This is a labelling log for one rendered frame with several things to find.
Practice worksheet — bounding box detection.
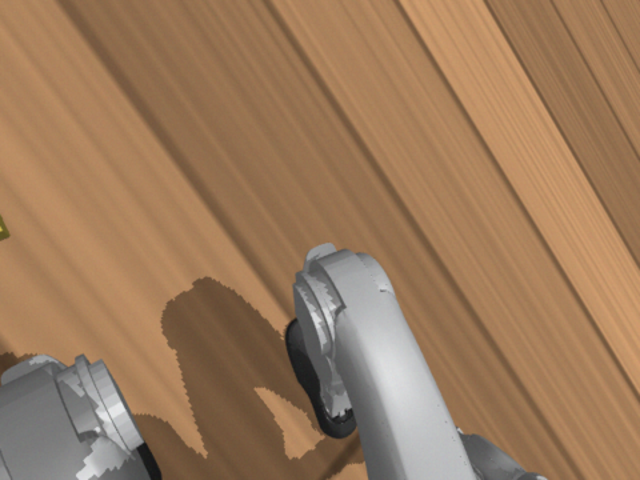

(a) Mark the right robot hand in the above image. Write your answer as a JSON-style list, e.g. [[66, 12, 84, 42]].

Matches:
[[455, 426, 528, 480]]

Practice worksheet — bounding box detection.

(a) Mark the left robot foot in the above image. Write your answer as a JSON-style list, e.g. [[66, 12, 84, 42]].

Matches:
[[137, 439, 162, 480]]

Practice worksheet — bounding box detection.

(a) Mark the right robot foot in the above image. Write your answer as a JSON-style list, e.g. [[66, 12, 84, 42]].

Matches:
[[285, 318, 357, 439]]

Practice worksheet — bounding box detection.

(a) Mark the small box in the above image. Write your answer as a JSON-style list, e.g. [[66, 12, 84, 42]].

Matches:
[[0, 215, 10, 239]]

